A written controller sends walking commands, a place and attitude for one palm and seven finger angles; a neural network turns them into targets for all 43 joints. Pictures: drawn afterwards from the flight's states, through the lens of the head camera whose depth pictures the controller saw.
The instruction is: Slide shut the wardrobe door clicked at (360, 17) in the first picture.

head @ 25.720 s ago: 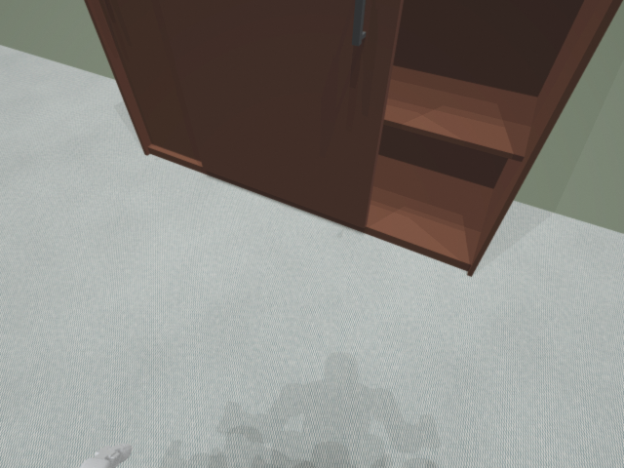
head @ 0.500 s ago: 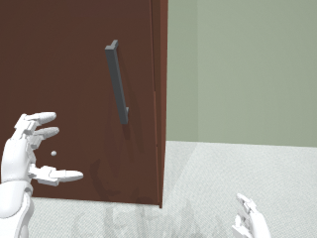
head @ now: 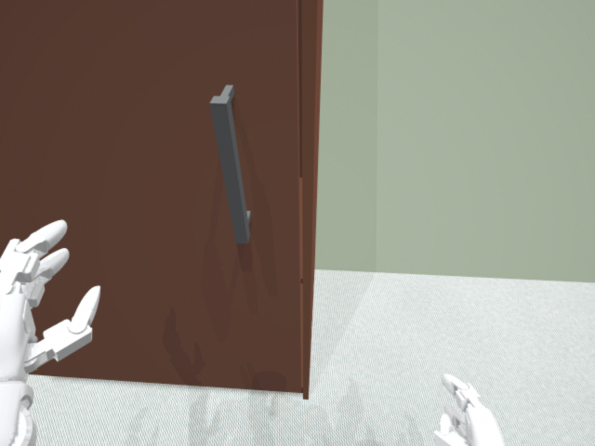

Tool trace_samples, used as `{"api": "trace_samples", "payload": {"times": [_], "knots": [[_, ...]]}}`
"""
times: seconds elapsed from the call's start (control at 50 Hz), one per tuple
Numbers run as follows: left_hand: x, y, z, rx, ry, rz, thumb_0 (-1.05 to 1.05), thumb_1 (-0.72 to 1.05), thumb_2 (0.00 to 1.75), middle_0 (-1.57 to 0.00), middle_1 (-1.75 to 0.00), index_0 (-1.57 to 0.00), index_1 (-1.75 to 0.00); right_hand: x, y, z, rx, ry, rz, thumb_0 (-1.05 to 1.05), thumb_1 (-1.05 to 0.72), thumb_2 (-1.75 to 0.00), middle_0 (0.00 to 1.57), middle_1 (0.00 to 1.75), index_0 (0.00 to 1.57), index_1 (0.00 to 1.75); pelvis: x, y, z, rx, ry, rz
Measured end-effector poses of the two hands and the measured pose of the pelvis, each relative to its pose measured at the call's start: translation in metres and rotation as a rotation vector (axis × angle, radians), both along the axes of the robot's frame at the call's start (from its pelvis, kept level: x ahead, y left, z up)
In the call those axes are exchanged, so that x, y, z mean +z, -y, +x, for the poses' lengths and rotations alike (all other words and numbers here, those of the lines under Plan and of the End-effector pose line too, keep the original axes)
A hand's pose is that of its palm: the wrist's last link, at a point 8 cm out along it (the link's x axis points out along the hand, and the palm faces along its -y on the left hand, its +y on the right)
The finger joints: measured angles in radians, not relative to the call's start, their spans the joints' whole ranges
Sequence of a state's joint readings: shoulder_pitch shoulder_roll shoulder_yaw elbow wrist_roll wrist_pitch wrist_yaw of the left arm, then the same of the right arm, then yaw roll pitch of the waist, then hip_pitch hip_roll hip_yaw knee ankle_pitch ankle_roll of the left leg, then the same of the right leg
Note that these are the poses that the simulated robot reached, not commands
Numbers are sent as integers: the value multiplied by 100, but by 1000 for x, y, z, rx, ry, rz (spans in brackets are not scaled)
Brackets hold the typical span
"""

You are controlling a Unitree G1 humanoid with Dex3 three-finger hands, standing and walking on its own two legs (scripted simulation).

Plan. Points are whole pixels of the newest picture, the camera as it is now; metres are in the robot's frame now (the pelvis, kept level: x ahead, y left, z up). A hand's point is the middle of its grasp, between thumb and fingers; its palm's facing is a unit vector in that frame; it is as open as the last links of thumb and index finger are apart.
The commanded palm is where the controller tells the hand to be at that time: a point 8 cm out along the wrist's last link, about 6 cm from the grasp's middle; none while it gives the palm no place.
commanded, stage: draw the hand back to the body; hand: left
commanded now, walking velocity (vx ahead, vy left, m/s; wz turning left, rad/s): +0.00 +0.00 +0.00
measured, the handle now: (236, 171) +0.44 +0.15 +0.17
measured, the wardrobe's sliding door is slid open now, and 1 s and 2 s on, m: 0.00 0.00 0.00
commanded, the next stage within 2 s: step back with the hand held close in 0.40 s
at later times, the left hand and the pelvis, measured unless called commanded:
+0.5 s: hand (67, 319) +0.18 +0.27 +0.15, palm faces +0.46 -0.81 -0.36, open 7.5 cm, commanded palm +0.14 +0.30 +0.18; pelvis +0.00 +0.00 +0.00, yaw +0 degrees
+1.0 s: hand (44, 335) +0.16 +0.28 +0.16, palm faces +0.39 -0.78 -0.49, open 7.4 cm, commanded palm +0.11 +0.31 +0.18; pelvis -0.04 +0.02 -0.01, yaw -1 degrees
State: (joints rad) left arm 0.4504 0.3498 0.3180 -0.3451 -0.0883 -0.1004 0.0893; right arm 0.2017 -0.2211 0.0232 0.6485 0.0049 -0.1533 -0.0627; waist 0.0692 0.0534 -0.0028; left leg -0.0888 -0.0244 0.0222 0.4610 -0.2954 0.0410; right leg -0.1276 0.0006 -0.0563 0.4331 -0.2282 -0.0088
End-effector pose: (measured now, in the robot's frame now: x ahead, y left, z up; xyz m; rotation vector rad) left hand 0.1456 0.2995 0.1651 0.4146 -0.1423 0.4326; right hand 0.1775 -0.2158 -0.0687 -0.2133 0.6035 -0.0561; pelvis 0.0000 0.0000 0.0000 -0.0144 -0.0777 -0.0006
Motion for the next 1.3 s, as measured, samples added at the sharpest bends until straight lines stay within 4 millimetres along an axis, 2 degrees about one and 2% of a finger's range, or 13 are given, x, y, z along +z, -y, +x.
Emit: {"api": "trace_samples", "payload": {"times": [0.14,0.26,0.54,0.66,0.78,0.88,1.02,1.16,1.3], "knots": [[2,-8,-9,44,8,2,1,76,84,-21,-38,-21,-37,2,-3,7,20,1,-18,1,-90,-89,20,30,20,30,0,-3,1,8,2,-4],[1,-8,-6,48,9,-11,2,85,88,-21,-33,-21,-32,2,-7,8,26,-5,-17,1,-90,-89,20,30,20,30,0,-4,1,10,3,-3],[4,-4,-5,30,6,1,2,89,90,-21,-30,-21,-30,-3,-4,-5,11,-30,-5,1,-90,-89,20,30,20,30,1,-1,-3,5,9,-2],[18,-9,3,16,67,76,2,89,90,-21,-30,-21,-30,-3,4,-14,-4,-71,-34,1,-90,-89,20,30,20,30,1,-1,-10,0,-41,-11],[6,0,8,-73,-13,101,2,89,90,-21,-30,-21,-30,-4,16,-30,-77,-106,-57,1,-90,-89,20,30,20,30,1,-9,-18,-17,-83,-4],[5,-4,-2,-111,-42,145,2,88,90,-21,-30,-21,-30,-4,18,-45,-127,-126,-71,1,-90,-89,20,30,20,30,-2,-14,-26,-21,-91,1],[14,-17,-26,-69,46,184,2,88,90,-21,-30,-21,-30,-3,11,-61,-114,-106,-83,1,-90,-89,20,30,20,30,-8,-16,-44,-20,-80,6],[2,-18,-47,-39,90,142,2,88,90,-21,-30,-21,-30,-7,4,-76,-83,-80,-80,1,-90,-89,20,30,20,30,-15,-18,-64,-10,-77,-7],[-2,-21,-60,-94,150,131,2,88,90,-21,-30,-21,-30,-7,-1,-105,-82,-123,-134,1,-90,-89,20,30,20,30,-18,-26,-81,3,-87,-28]]}}
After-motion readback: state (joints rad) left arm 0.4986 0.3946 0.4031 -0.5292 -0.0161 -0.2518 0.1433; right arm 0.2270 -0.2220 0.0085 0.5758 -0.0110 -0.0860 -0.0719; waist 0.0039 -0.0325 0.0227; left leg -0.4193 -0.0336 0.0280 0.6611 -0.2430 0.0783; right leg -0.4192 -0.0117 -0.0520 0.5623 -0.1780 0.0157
